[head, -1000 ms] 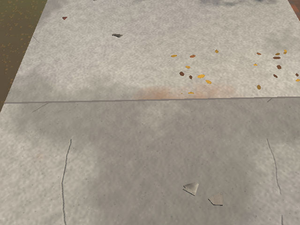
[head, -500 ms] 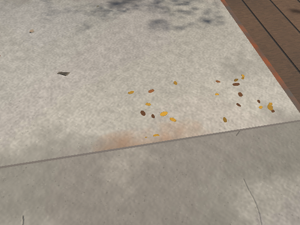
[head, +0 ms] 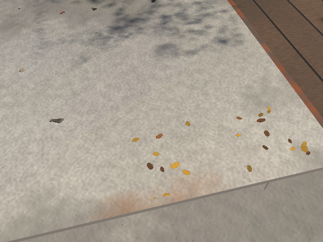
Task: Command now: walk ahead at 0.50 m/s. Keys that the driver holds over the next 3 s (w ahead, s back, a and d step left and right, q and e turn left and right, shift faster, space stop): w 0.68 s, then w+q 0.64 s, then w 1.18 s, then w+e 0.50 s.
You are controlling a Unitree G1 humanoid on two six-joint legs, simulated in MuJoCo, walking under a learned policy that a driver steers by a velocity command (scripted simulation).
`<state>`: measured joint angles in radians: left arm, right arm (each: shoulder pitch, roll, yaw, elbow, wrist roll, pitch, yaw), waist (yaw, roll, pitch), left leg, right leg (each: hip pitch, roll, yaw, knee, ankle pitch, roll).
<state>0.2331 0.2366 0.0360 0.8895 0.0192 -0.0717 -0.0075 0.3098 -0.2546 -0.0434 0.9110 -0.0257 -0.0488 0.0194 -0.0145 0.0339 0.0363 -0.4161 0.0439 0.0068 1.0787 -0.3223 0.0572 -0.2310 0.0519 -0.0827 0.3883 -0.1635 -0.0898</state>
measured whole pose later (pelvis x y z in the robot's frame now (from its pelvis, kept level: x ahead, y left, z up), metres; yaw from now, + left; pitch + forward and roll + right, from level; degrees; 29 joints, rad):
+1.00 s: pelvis +0.53 +0.01 -0.01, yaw +7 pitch +1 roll +1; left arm 0.04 0.21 0.03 0.84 0.04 -0.08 0.00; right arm 0.42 -0.22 -0.05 1.01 0.00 -0.06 -0.01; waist -0.07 0.01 0.06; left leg -0.18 -0.04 -0.02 0.93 -0.46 0.09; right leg -0.41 -0.02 -0.08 0.55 -0.15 -0.06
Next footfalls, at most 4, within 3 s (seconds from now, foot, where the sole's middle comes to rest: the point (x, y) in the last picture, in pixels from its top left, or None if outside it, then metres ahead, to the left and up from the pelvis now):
0.40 left None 0.37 0.12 -0.78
0.92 right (190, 201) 0.66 -0.07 -0.78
1.46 left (131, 164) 0.86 0.20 -0.78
2.04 right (137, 109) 1.23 0.18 -0.78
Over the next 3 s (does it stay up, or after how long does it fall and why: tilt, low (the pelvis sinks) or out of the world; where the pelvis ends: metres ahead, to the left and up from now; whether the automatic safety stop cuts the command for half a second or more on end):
stays up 1.49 0.42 0.00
